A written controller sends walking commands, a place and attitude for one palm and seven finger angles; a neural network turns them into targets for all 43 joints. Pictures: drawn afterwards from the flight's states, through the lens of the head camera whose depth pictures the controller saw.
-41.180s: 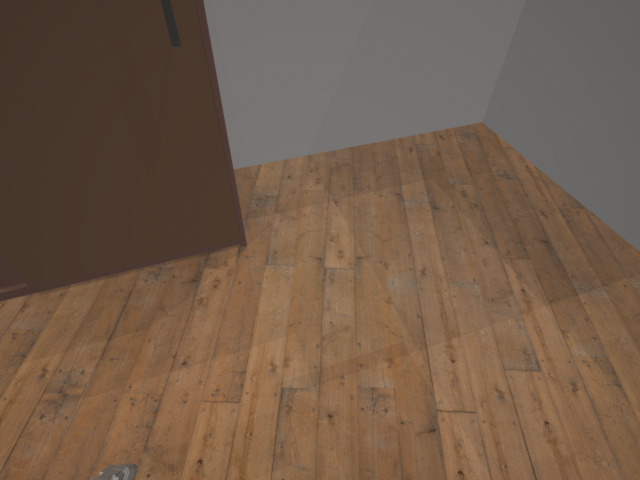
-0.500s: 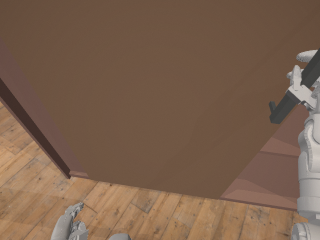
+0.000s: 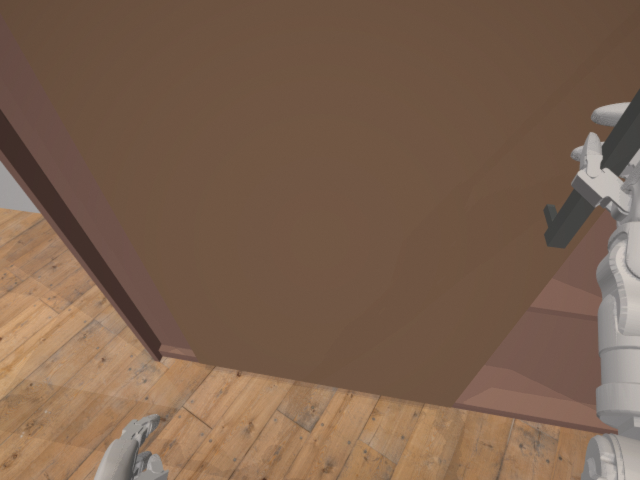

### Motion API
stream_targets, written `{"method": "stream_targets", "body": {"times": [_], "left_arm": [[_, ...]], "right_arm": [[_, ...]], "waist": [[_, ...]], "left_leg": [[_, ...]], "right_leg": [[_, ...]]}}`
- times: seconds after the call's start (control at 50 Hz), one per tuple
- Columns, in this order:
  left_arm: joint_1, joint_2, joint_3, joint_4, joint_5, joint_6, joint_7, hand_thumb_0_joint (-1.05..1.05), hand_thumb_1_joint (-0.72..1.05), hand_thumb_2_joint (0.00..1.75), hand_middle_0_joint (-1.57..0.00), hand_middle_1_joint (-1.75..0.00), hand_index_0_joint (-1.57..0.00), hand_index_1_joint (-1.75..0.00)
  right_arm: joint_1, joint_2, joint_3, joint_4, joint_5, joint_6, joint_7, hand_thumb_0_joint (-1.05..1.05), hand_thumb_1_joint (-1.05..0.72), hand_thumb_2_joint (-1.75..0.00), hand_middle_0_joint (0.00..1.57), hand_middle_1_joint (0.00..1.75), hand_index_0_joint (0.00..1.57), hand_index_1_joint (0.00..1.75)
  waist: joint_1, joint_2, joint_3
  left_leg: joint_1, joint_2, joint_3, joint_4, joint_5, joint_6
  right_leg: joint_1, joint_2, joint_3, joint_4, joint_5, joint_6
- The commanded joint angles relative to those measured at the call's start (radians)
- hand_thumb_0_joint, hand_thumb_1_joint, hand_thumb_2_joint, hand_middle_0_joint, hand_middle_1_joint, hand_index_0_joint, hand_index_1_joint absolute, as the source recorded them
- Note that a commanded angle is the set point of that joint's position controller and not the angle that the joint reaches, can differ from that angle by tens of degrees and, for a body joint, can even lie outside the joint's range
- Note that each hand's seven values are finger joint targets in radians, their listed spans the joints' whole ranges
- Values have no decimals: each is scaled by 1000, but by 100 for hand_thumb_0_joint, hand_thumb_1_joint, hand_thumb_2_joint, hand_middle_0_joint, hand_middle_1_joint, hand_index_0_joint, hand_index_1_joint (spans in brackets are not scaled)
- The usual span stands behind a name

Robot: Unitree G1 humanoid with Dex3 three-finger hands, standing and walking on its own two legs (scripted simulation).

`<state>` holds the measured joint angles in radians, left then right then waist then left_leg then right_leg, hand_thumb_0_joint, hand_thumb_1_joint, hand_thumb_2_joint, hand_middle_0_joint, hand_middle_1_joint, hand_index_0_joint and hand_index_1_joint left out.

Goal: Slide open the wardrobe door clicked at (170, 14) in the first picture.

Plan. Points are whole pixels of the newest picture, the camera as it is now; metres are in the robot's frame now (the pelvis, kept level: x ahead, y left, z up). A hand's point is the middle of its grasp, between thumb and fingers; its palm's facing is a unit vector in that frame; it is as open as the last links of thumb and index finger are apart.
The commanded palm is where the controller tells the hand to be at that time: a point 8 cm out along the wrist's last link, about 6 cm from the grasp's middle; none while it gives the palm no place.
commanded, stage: stop walking and hold the door there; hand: right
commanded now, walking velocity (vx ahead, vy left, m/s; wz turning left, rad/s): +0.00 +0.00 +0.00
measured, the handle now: (620, 124) +0.43 -0.28 +0.25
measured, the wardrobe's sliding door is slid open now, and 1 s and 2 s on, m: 0.61 0.60 0.60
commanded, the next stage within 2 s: loosen the grip on the handle in 0.20 s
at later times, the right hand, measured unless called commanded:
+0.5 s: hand (620, 173) +0.39 -0.28 +0.22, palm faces +0.40 +0.91 -0.10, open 8.0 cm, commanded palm +0.35 -0.31 +0.20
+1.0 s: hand (617, 172) +0.40 -0.29 +0.22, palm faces +0.37 +0.92 -0.13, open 14.5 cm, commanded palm +0.36 -0.33 +0.21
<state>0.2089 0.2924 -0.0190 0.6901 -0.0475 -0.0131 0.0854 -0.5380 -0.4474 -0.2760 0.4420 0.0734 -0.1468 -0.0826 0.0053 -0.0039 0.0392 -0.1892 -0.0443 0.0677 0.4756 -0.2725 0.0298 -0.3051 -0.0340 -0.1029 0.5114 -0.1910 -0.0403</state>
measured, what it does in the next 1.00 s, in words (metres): stands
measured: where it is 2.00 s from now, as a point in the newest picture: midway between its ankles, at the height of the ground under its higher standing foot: outside the picture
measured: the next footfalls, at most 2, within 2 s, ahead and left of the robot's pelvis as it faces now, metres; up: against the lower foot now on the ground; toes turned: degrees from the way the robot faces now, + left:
none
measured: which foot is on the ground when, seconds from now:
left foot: down 0.00-1.00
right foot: down 0.00-1.00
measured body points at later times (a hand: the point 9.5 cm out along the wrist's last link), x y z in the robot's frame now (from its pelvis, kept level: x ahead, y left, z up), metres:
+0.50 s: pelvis -0.03 +0.01 +0.00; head -0.02 +0.01 +0.45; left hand +0.11 +0.27 -0.10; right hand +0.36 -0.33 +0.23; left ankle -0.01 +0.09 -0.74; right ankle +0.05 -0.09 -0.74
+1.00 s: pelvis -0.01 -0.01 -0.01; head +0.00 -0.01 +0.44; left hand +0.08 +0.25 -0.11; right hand +0.37 -0.33 +0.22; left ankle -0.01 +0.09 -0.74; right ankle +0.05 -0.09 -0.74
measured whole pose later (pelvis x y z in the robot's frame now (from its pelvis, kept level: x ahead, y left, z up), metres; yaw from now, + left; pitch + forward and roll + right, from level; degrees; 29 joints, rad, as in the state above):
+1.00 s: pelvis -0.01 -0.01 -0.01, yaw +3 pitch +2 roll +1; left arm 0.33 0.26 -0.04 0.72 -0.04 -0.13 0.10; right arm -0.54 -0.51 -0.41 0.53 0.09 -0.14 0.02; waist 0.02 -0.02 -0.05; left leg -0.32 -0.06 0.02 0.57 -0.29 0.04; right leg -0.41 0.00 -0.05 0.59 -0.22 -0.05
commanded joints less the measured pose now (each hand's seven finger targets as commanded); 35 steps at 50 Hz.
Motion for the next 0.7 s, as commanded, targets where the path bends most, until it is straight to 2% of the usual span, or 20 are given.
{"method": "stream_targets", "body": {"times": [0.0, 0.14, 0.22, 0.26, 0.28, 0.3, 0.32, 0.34, 0.36, 0.38, 0.4, 0.42, 0.44, 0.48, 0.5, 0.52, 0.56, 0.6, 0.66, 0.68], "left_arm": [[-63, 115, 38, -134, 0, -41, 15, 0, 90, 90, -20, -30, -20, -30], [-51, 120, 42, -136, -3, -40, 15, 0, 90, 90, -20, -30, -20, -30], [-51, 115, 39, -131, -3, -38, 17, 0, 90, 90, -20, -30, -20, -30], [-46, 118, 39, -125, -3, -36, 17, 0, 90, 90, -20, -30, -20, -30], [13, 146, 107, -139, 13, -74, -13, 0, 90, 90, -20, -30, -20, -30], [28, 192, 163, -45, 127, -139, -8, 0, 90, 90, -20, -30, -20, -30], [44, 139, 114, -62, 33, -148, -14, 0, 90, 90, -20, -30, -20, -30], [98, 122, 98, -60, 18, -140, -21, 0, 90, 90, -20, -30, -20, -30], [40, 132, 88, -100, 32, -146, -23, 0, 90, 90, -20, -30, -20, -30], [33, 135, 90, -95, 31, -147, -19, 0, 90, 90, -20, -30, -20, -30], [27, 126, 78, -95, 38, -145, -22, 0, 90, 90, -20, -30, -20, -30], [30, 118, 72, -105, 40, -141, -30, 0, 90, 90, -20, -30, -20, -30], [33, 115, 68, -109, 35, -138, -37, 0, 90, 90, -20, -30, -20, -30], [27, 122, 62, -130, 26, -130, -37, 0, 90, 90, -20, -30, -20, -30], [21, 124, 62, -135, 23, -129, -29, 0, 90, 90, -20, -30, -20, -30], [25, 128, 58, -135, 17, -129, -26, 0, 90, 90, -20, -30, -20, -30], [22, 126, 50, -124, 5, -136, -12, 0, 90, 90, -20, -30, -20, -30], [35, 126, 51, -111, 3, -145, -1, 0, 90, 90, -20, -30, -20, -30], [54, 131, 52, -90, 6, -156, 2, 0, 90, 90, -20, -30, -20, -30], [49, 140, 60, -100, 10, -152, 4, 0, 90, 90, -20, -30, -20, -30]], "right_arm": [[-280, -208, -22, -145, -19, -32, -3, 0, -90, -90, 45, 140, 45, 140], [-301, -232, -35, -103, -21, -29, -6, 0, -90, -90, 45, 140, 45, 140], [-296, -206, -13, -83, -17, -26, -3, 0, -90, -90, 45, 140, 45, 140], [-291, -240, -44, -59, -20, -26, -6, 0, -90, -90, 45, 140, 45, 140], [-1130, -926, -516, -126, -149, -53, 7, 0, -90, -90, 45, 140, 45, 140], [-1128, -784, -490, 34, -125, 27, 57, 0, -78, -84, 45, 140, 45, 140], [-828, -419, -223, 155, -94, 68, 83, 0, -66, -78, 45, 140, 45, 140], [-549, -297, -248, 266, -80, 67, 119, 0, -54, -73, 45, 140, 45, 140], [-533, -278, -245, 104, -13, 20, 151, 0, -42, -67, 45, 140, 45, 140], [-518, -380, -328, 55, 3, -8, 146, 0, -30, -61, 45, 140, 45, 140], [-539, -358, -288, 69, -9, -33, 135, 0, -17, -55, 45, 140, 45, 140], [-581, -321, -221, 31, -25, -49, 120, 0, -5, -49, 45, 140, 45, 140], [-575, -296, -168, 63, -54, -54, 107, 0, 7, -43, 45, 140, 45, 140], [-583, -331, -135, 54, -91, -68, 81, 0, 31, -32, 45, 140, 45, 140], [-606, -337, -131, 59, -96, -76, 73, 0, 43, -26, 44, 138, 44, 138], [-640, -356, -120, 70, -96, -79, 72, 0, 55, -20, 42, 137, 42, 137], [-681, -334, -82, 126, -77, -91, 81, 0, 55, -20, 40, 133, 40, 133], [-731, -319, -62, 135, -55, -112, 91, 0, 55, -20, 37, 130, 37, 130], [-739, -359, -94, 154, -43, -121, 88, 0, 55, -20, 33, 125, 33, 125], [-689, -563, -273, 72, -46, -129, 76, 0, 55, -20, 32, 123, 32, 123]], "waist": [[-15, -83, -238], [-11, -11, -253], [-11, -15, -246], [-14, -5, -242], [-30, 170, -107], [3, -116, -396], [32, 29, -407], [18, 125, -384], [-20, 51, -441], [-46, -59, -477], [-30, -80, -443], [-13, -76, -417], [5, -48, -346], [24, -30, -284], [34, 11, -259], [40, 3, -256], [54, 18, -212], [59, -14, -232], [45, -53, -290], [-15, -87, -382]], "left_leg": [[5, 114, -117, -84, 68, -36], [-11, 158, -153, -126, 116, -30], [-31, 147, -146, -127, 120, -40], [-33, 145, -148, -130, 114, -41], [-91, 143, -191, -231, 311, -86], [128, 99, -98, -16, 618, 48], [-19, 71, -42, 9, 519, 24], [-76, 41, -26, 4, 491, 3], [-50, 45, -47, -17, 447, -5], [-58, 45, -64, -31, 337, 0], [-73, 46, -64, -39, 298, 6], [-111, 45, -72, -40, 219, 1], [-172, 45, -71, -48, 120, -1], [-226, 51, -86, -69, -53, -10], [-225, 59, -96, -84, -99, -11], [-242, 58, -114, -93, -174, -15], [-275, 59, -135, -107, -274, -15], [-285, 59, -143, -101, -273, -9], [-266, 50, -137, -69, -261, -6], [-180, 55, -154, -66, -266, -1]], "right_leg": [[142, -167, 211, -104, 153, -17], [154, -128, 158, -54, 151, 7], [177, -135, 159, -62, 160, -2], [168, -135, 158, -60, 150, -1], [76, -77, 49, 3, 83, -21], [-40, 9, 61, -83, 329, 0], [100, 9, 22, -27, 347, 27], [137, 6, 51, -22, 339, 8], [208, 14, 59, -28, 321, 3], [231, 19, 58, -32, 261, 5], [212, 20, 66, -22, 226, 2], [187, 18, 68, -23, 153, -2], [149, 14, 78, -26, 68, -7], [87, 14, 88, -43, -99, -14], [63, 13, 91, -36, -137, -20], [40, 21, 89, -35, -172, -17], [9, 29, 92, -17, -220, -9], [15, 30, 102, -4, -241, -5], [1, 34, 122, 6, -261, 0], [5, 27, 126, 3, -240, 1]]}}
